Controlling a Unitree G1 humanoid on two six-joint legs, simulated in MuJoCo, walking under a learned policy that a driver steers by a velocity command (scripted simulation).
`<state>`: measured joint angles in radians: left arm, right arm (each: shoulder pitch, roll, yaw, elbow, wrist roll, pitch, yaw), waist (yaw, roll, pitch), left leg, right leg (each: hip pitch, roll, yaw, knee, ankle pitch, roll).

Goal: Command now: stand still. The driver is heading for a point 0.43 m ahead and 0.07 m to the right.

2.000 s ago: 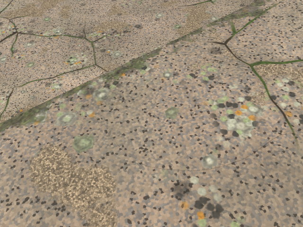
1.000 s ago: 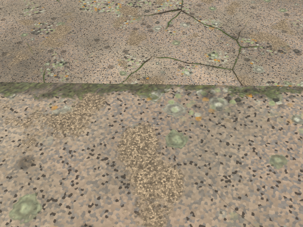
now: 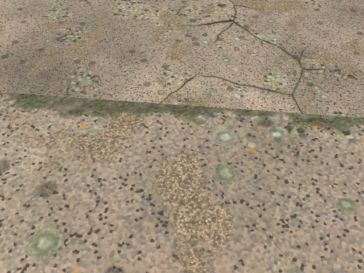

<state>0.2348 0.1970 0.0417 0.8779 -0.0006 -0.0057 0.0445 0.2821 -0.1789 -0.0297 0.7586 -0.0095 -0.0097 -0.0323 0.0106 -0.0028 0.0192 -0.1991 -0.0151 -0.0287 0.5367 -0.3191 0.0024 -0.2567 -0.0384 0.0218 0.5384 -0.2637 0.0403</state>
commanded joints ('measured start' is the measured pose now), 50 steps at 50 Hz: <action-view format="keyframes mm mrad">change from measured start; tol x16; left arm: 1 16 96 22 -25 -1 -8 5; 35 27 17 -3 138 -21 -63 -21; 41 480 229 51 250 -14 -103 -45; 44 245 115 10 169 -10 -118 -50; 50 305 93 -14 155 4 -81 -29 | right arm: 1 27 -87 -22 -36 1 -12 -6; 34 197 -173 -42 212 44 -33 -16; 50 -201 -63 -11 65 36 -98 61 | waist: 1 0 9 -5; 35 -37 206 143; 38 80 154 163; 41 147 -309 64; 50 49 -60 121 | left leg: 1 -57 41 -43 -113 179 27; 27 -43 32 -17 -162 145 16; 31 -116 48 -69 -192 -423 82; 34 -56 221 -324 -320 -534 184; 38 -262 205 -278 -288 -407 166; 40 -469 2 24 236 -108 49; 43 -690 73 -77 717 -64 77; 50 -625 134 49 398 209 8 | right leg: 1 45 -9 13 -70 151 -27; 27 50 5 4 -127 122 -36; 31 -70 54 -38 -53 -369 -75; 34 -190 65 -77 129 -205 -75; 38 111 47 -67 -51 -139 -137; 39 251 12 17 -122 -87 -134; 41 395 -349 720 -427 -400 -328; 50 252 -159 127 -448 196 -222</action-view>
